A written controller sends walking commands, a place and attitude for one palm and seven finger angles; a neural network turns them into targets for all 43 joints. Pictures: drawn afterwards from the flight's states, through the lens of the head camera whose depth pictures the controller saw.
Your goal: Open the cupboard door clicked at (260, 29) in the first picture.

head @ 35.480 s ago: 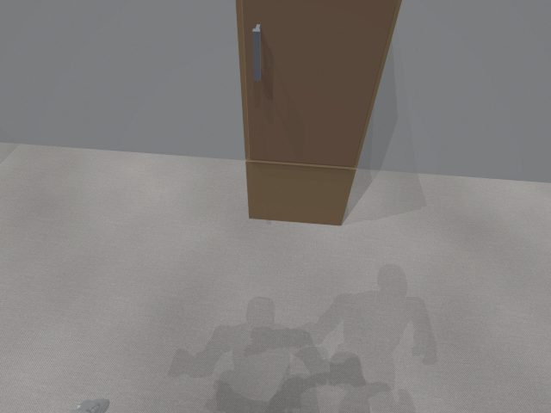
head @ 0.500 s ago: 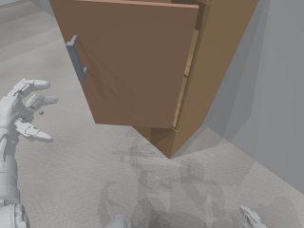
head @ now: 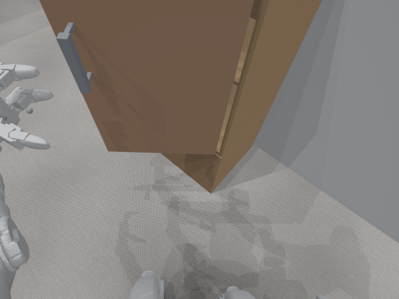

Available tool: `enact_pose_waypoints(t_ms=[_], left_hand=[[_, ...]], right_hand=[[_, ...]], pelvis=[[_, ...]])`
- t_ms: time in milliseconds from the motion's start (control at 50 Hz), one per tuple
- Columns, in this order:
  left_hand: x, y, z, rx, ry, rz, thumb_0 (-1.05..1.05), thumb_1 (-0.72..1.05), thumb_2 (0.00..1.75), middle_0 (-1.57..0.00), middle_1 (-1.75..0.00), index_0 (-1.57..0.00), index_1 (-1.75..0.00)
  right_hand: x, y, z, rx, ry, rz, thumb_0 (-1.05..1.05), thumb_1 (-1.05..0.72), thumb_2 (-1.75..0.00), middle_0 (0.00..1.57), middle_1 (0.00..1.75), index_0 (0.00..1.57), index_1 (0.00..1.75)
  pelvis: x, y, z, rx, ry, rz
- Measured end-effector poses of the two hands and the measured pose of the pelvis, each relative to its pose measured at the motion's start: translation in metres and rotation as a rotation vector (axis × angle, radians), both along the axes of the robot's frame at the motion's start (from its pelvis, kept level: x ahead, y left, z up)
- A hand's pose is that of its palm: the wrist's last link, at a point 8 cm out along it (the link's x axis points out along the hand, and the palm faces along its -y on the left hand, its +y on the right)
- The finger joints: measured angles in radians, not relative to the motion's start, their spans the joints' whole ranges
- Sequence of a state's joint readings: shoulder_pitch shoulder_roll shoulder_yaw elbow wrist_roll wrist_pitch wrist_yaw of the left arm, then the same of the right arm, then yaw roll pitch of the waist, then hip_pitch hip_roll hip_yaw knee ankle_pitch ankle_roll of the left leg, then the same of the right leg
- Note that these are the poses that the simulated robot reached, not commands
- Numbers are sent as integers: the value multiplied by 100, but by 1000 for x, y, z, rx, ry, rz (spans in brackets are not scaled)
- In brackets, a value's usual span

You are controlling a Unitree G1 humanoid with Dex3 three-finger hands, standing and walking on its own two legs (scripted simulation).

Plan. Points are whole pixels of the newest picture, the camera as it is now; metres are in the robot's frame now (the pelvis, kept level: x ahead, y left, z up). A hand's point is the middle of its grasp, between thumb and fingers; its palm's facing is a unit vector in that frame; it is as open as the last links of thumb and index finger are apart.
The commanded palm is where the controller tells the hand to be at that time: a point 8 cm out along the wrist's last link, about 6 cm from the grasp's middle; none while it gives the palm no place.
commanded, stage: move the hooked fingers beside the handle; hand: left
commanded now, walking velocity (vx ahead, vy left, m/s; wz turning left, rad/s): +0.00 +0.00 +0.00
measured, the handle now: (78, 60) +0.59 +0.27 +0.10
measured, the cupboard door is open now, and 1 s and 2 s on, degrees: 41 41 41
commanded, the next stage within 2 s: slide the fingers in behind the handle in 1.62 s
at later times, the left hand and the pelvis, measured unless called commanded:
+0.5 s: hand (36, 81) +0.50 +0.32 +0.12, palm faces +0.02 -1.00 +0.01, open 14.0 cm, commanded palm +0.50 +0.37 +0.10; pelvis +0.00 +0.01 -0.02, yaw -2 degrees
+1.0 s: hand (42, 71) +0.54 +0.33 +0.11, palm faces +0.01 -1.00 +0.01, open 14.0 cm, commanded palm +0.53 +0.36 +0.10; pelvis +0.01 +0.02 -0.02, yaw -3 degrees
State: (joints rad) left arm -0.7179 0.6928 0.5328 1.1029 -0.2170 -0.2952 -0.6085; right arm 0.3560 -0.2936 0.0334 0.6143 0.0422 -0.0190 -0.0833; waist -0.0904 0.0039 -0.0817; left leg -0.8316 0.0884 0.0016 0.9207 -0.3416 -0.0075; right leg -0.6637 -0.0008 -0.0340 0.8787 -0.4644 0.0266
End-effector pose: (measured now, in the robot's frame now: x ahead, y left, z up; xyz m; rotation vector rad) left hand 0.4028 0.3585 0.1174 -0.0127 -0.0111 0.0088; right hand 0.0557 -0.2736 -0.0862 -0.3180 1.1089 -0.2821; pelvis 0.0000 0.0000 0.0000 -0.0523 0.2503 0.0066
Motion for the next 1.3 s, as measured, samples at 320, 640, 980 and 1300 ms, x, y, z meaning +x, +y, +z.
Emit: enact_pose_waypoints(t_ms=[320,640,980,1300], left_hand=[[48,3,-2,-3,17,-6,-2,-51,30,-30,-120,-30,-120],[92,21,0,20,40,3,-2,-50,30,-30,-120,-30,-120],[118,20,-12,2,36,0,-2,-50,30,-30,-120,-30,-120],[101,27,-8,2,43,-3,-2,-50,30,-30,-120,-30,-120]], right_hand=[[-38,-2,-6,-39,144,-60,1,-90,-90,20,30,21,30],[-80,11,-8,-54,293,-128,1,-90,-90,20,30,21,30],[-79,36,-9,-11,330,-146,0,-90,-90,20,30,21,30],[-55,25,-5,-30,281,-98,0,-90,-90,20,30,21,30]], pelvis=[[-3,4,-10,-19,70,-7],[-1,10,-21,-46,144,-23],[9,21,-22,-55,182,-35],[11,19,-18,-57,154,-15]])
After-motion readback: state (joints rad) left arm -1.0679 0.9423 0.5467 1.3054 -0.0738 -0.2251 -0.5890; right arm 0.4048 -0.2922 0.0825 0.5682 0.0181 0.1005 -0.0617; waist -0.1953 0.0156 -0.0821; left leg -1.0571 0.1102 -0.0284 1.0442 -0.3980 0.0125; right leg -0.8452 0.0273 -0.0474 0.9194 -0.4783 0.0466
